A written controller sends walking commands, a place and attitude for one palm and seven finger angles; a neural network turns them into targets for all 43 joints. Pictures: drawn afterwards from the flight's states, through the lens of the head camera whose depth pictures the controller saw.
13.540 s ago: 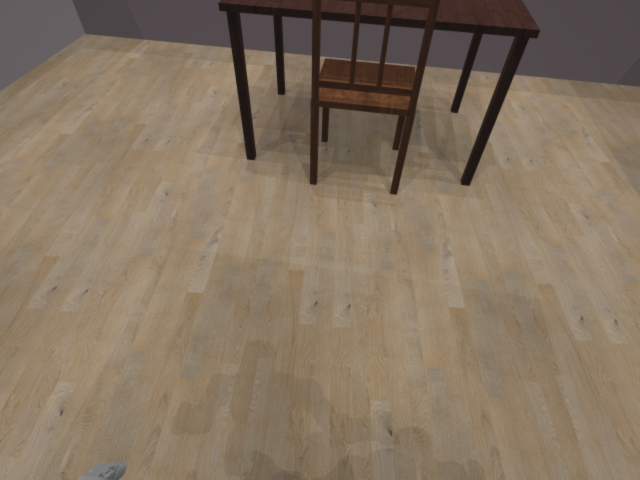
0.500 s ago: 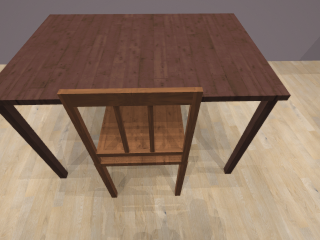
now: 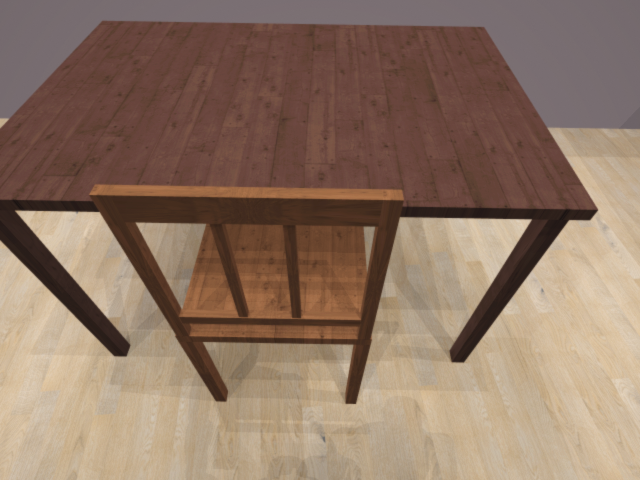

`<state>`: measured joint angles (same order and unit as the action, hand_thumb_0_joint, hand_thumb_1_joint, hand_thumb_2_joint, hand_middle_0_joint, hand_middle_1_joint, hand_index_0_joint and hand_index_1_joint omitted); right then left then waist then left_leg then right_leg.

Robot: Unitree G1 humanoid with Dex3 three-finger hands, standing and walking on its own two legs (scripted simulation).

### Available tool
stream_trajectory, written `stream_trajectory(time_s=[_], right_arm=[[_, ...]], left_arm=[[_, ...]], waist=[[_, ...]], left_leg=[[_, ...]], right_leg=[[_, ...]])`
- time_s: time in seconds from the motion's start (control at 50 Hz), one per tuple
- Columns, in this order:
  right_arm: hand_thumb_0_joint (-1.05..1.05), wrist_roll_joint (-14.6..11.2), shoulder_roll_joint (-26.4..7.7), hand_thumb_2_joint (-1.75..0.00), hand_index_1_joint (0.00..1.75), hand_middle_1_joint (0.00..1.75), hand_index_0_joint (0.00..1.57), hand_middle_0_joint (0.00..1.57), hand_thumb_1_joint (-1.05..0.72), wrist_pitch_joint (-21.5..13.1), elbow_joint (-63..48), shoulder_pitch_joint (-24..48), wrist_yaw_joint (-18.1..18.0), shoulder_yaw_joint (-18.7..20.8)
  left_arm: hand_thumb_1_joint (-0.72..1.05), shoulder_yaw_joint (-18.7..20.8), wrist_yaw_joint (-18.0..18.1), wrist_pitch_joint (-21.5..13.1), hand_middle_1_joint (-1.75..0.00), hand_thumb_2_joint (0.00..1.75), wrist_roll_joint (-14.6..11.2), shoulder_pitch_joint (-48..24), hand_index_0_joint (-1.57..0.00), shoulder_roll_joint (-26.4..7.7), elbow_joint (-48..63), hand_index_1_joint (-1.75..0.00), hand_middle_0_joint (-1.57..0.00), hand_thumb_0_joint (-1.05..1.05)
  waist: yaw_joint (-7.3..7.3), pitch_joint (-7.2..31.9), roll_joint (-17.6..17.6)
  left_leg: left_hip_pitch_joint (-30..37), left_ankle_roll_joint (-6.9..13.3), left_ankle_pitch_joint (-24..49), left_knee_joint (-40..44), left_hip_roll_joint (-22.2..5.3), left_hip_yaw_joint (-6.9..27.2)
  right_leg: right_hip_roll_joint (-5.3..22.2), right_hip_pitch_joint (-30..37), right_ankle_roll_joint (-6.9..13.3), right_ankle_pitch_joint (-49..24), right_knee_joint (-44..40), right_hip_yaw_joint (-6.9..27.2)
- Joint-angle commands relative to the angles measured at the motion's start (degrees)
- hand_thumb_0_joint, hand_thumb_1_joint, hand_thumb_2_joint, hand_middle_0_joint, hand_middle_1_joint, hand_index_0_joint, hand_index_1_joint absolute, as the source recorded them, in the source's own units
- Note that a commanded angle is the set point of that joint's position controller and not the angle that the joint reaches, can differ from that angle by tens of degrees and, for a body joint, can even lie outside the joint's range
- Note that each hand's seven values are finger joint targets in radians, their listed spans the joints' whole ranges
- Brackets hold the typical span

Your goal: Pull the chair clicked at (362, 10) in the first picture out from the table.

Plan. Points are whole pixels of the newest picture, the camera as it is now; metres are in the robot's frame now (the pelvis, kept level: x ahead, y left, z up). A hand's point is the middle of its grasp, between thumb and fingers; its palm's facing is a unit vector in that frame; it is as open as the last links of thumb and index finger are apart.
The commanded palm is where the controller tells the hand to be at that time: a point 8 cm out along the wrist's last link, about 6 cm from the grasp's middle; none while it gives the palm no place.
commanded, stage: come to a stop and stand still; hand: left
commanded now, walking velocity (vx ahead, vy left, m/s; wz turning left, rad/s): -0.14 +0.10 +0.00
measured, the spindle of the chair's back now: (232, 274) +0.45 +0.18 -0.09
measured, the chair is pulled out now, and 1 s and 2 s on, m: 0.00 0.00 0.00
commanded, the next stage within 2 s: look again from close up in 1.02 s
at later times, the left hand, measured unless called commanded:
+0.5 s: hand out of the picture -0.02 +0.18 -0.16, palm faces +0.03 -0.97 -0.26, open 7.4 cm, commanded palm none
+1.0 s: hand out of the picture -0.07 +0.17 -0.16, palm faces +0.01 -0.98 -0.19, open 7.4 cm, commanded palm none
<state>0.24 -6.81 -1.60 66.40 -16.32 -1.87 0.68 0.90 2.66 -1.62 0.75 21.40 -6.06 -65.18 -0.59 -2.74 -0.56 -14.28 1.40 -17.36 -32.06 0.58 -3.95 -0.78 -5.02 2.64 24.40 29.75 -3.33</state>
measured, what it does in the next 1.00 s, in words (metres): stands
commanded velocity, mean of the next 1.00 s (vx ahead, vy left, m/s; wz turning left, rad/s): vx -0.02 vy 0.02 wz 0.00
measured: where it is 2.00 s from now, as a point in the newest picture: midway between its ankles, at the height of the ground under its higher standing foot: outside the picture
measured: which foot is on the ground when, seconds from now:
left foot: down 0.00-1.00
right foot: down 0.00-1.00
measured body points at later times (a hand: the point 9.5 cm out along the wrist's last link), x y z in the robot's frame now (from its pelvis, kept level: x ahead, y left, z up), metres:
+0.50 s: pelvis -0.03 -0.01 +0.01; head -0.01 -0.01 +0.46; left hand -0.02 +0.23 -0.14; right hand +0.04 -0.23 -0.15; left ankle +0.00 +0.11 -0.73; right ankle -0.09 -0.08 -0.73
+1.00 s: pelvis -0.04 +0.01 +0.01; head -0.03 +0.01 +0.46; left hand -0.07 +0.22 -0.15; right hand -0.08 -0.20 -0.15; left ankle +0.00 +0.11 -0.73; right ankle -0.09 -0.08 -0.73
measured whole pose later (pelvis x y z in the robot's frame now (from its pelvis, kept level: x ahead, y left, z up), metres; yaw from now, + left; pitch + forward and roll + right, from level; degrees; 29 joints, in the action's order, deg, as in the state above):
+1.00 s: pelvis -0.04 +0.01 +0.01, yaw +0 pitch -1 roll +0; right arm 0.1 -7.4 0.3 66.0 -18.5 -1.2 -0.9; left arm -0.6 2.7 -0.6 0.4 19.5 -7.4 -63.6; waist -0.8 -3.0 -0.1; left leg -12.4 1.8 -8.3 -21.6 0.7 -4.5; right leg -0.9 -5.0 2.1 16.6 22.5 -3.0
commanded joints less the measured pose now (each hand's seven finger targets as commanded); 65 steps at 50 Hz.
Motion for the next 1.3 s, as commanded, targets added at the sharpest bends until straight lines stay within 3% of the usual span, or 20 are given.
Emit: stream_trajectory(time_s=[0.0,0.06,0.16,0.22,0.24,0.28,0.36,0.4,0.54,0.72,0.86,1.04,1.08,1.1,1.12,1.14,1.16,1.2,1.24,1.28], right_arm=[[0.00,-0.21,-3.98,-0.90,0.30,0.30,0.20,0.20,-0.90,0.01,-1.37,-2.23,-1.01,0.24],[0.00,-0.50,-5.47,-0.90,0.30,0.30,0.20,0.20,-0.90,0.59,-1.67,-2.08,-1.24,0.64],[0.00,-0.38,-6.66,-0.90,0.30,0.30,0.20,0.20,-0.90,1.60,-4.57,0.55,-0.87,1.25],[0.00,-0.24,-7.23,-0.90,0.30,0.30,0.20,0.20,-0.90,1.76,-6.52,1.89,-0.69,1.55],[0.00,-0.34,-7.01,-0.90,0.30,0.30,0.20,0.20,-0.90,1.88,-6.83,2.54,-0.60,1.51],[0.00,-0.18,-7.33,-0.90,0.30,0.30,0.20,0.20,-0.90,2.08,-7.47,3.49,-0.47,1.50],[0.00,-0.24,-7.72,-0.90,0.30,0.30,0.20,0.20,-0.90,2.28,-6.95,3.59,-0.07,1.21],[0.00,-0.11,-7.99,-0.90,0.30,0.30,0.20,0.20,-0.90,2.23,-6.77,3.66,0.17,1.01],[0.00,-0.12,-7.96,-0.90,0.30,0.30,0.20,0.20,-0.90,2.01,-5.38,2.28,0.70,0.40],[0.00,-0.05,-7.65,-0.90,0.30,0.30,0.20,0.20,-0.90,1.24,-3.26,-1.51,0.56,-0.29],[0.00,-0.12,-6.73,-0.90,0.30,0.30,0.20,0.20,-0.90,1.35,-2.27,-4.02,0.36,-0.40],[0.00,-0.28,-5.43,-0.90,0.30,0.30,0.20,0.20,-0.90,0.91,-1.73,-6.02,0.08,-0.26],[0.00,-0.18,-5.32,-0.90,0.30,0.30,0.20,0.20,-0.90,0.81,-1.81,-6.03,0.03,-0.20],[0.00,0.28,-6.79,-0.90,0.30,0.30,0.20,0.20,-0.90,-0.53,-6.06,0.24,0.81,-0.81],[0.00,0.31,-4.85,-0.90,0.30,0.30,0.20,0.20,-0.90,0.31,-7.42,-3.34,1.21,-0.42],[0.00,0.94,-5.60,-0.90,0.30,0.30,0.20,0.20,-0.90,0.95,-7.51,-4.51,1.48,-0.48],[0.00,1.01,-4.93,-0.90,0.30,0.30,0.20,0.20,-0.90,0.88,-7.63,-5.39,1.34,-0.51],[0.00,0.86,-4.90,-0.90,0.30,0.30,0.20,0.20,-0.90,0.37,-7.63,-5.44,1.13,-0.81],[0.00,0.74,-5.36,-0.90,0.30,0.30,0.20,0.20,-0.90,-0.03,-7.91,-4.31,0.85,-0.88],[0.00,0.63,-6.42,-0.90,0.30,0.30,0.20,0.20,-0.90,-0.15,-8.06,-3.93,0.69,-0.87]], left_arm=[[0.90,0.60,1.02,-0.90,-0.30,0.90,-0.16,7.63,-0.20,-6.03,0.24,-0.30,-0.20,0.00],[0.90,0.79,1.31,-0.52,-0.30,0.90,-0.19,6.05,-0.20,-7.13,1.57,-0.30,-0.20,0.00],[0.90,1.29,1.44,0.31,-0.30,0.90,0.14,4.16,-0.20,-8.29,3.97,-0.30,-0.20,0.00],[0.90,1.79,1.62,0.29,-0.30,0.90,0.34,4.64,-0.20,-9.54,4.94,-0.30,-0.20,0.00],[0.90,1.72,1.62,0.31,-0.30,0.90,0.29,4.48,-0.20,-9.77,5.08,-0.30,-0.20,0.00],[0.90,1.47,1.50,0.53,-0.30,0.90,0.34,3.47,-0.20,-9.51,5.67,-0.30,-0.20,0.00],[0.90,0.71,1.03,0.77,-0.30,0.90,0.28,1.00,-0.20,-9.25,6.78,-0.30,-0.20,0.00],[0.90,0.40,0.74,0.75,-0.30,0.90,0.25,0.14,-0.20,-9.42,6.77,-0.30,-0.20,0.00],[0.90,-0.21,0.15,0.39,-0.30,0.90,0.13,-0.26,-0.20,-10.16,6.09,-0.30,-0.20,0.00],[0.90,-0.53,0.12,0.06,-0.30,0.90,-0.13,1.28,-0.20,-9.11,4.28,-0.30,-0.20,0.00],[0.90,-0.62,0.18,0.32,-0.30,0.90,-0.18,2.70,-0.20,-7.94,3.17,-0.30,-0.20,0.00],[0.90,-0.56,0.35,0.32,-0.30,0.90,-0.17,3.88,-0.20,-6.61,2.72,-0.30,-0.20,0.00],[0.90,-0.52,0.45,0.25,-0.30,0.90,-0.10,4.06,-0.20,-6.24,2.64,-0.30,-0.20,0.00],[0.90,-1.20,1.82,-1.71,-0.30,0.90,1.16,4.84,-0.20,-6.66,2.18,-0.30,-0.20,0.00],[0.90,-0.70,1.43,-1.78,-0.30,0.90,0.32,2.14,-0.20,-8.88,4.93,-0.30,-0.20,0.00],[0.90,-0.22,1.15,-1.99,-0.30,0.90,0.34,-0.71,-0.20,-10.05,6.36,-0.30,-0.20,0.00],[0.90,-0.48,0.86,-1.72,-0.30,0.90,0.11,-1.29,-0.20,-8.33,6.94,-0.30,-0.20,0.00],[0.90,-0.70,0.52,-1.48,-0.30,0.90,-0.10,-0.45,-0.20,-7.34,6.79,-0.30,-0.20,0.00],[0.90,-0.77,0.44,-1.13,-0.30,0.90,0.07,0.72,-0.20,-6.62,6.49,-0.30,-0.20,0.00],[0.90,-0.83,0.40,-0.73,-0.30,0.90,-0.02,1.10,-0.20,-6.63,6.34,-0.30,-0.20,0.00]], waist=[[0.50,0.40,-2.79],[0.60,1.43,-1.25],[1.17,0.97,0.36],[1.86,4.41,-1.61],[2.02,4.29,-3.91],[1.68,3.31,-4.28],[1.01,0.31,-1.96],[0.85,-0.31,-0.47],[0.83,-3.08,-0.42],[0.69,-1.64,1.26],[0.58,-3.75,1.20],[0.59,-2.31,0.53],[0.47,-2.17,0.17],[2.02,-3.78,-2.87],[-1.47,-0.59,-4.35],[-2.11,0.35,-3.16],[-2.45,0.78,-0.28],[-1.64,-0.10,2.84],[-0.27,-2.00,1.58],[0.08,-1.30,-0.08]], left_leg=[[4.42,0.90,23.85,1.48,-4.41,2.89],[8.61,1.02,30.25,2.65,-5.23,3.34],[8.63,0.58,29.94,4.26,-6.34,4.97],[7.20,0.20,29.02,1.71,-5.61,3.65],[5.70,-0.05,25.41,1.78,-5.22,3.32],[5.49,-0.34,22.39,3.09,-5.10,3.47],[8.88,0.27,20.71,6.40,-6.21,5.15],[9.12,0.34,18.60,8.28,-6.51,6.14],[7.58,0.09,10.76,12.22,-6.19,7.57],[7.59,0.08,12.94,13.48,-6.50,7.86],[5.81,0.14,9.07,14.28,-6.23,7.85],[5.82,0.60,11.12,13.70,-6.45,7.95],[6.15,0.61,13.23,13.05,-6.45,7.89],[-0.91,-0.16,16.96,-0.01,-6.23,6.37],[0.15,-0.04,3.03,1.02,-4.70,5.69],[-0.64,-0.49,2.89,0.05,-3.83,4.76],[0.53,-0.21,3.31,0.33,-3.94,4.76],[0.06,0.62,8.77,2.45,-4.43,6.51],[-2.03,1.58,10.93,4.36,-5.15,7.93],[-1.84,1.92,11.26,5.42,-5.31,8.57]], right_leg=[[9.46,-0.13,-1.47,-56.33,-3.74,5.58],[9.19,-1.66,-2.60,-55.24,-3.24,4.79],[9.52,-3.68,-1.58,-43.37,-4.89,6.67],[10.85,0.22,-1.70,-51.44,-4.14,7.62],[11.00,1.29,-1.82,-52.30,-4.52,7.75],[11.19,0.47,-1.32,-50.49,-4.54,7.82],[8.90,-5.50,-2.65,-33.14,-8.31,7.27],[8.43,-6.39,-2.26,-26.56,-9.92,7.42],[7.70,-7.69,-1.55,-12.63,-14.64,7.69],[7.57,-6.67,-0.60,-13.05,-13.72,7.18],[7.10,-8.44,-0.33,-9.07,-13.90,7.11],[6.66,-8.29,-0.54,-10.77,-12.51,6.46],[6.83,-8.27,-0.54,-12.73,-12.05,6.59],[8.85,-7.67,-1.58,-32.08,-12.17,8.99],[11.32,-9.27,0.48,-16.44,-13.51,10.19],[11.51,-8.40,2.08,-13.68,-13.05,9.10],[10.57,-10.17,2.95,-8.19,-11.92,8.57],[7.76,-10.02,2.71,-9.75,-8.93,7.12],[6.28,-8.84,1.99,-12.34,-7.31,5.87],[5.85,-7.58,1.39,-12.15,-6.24,5.51]])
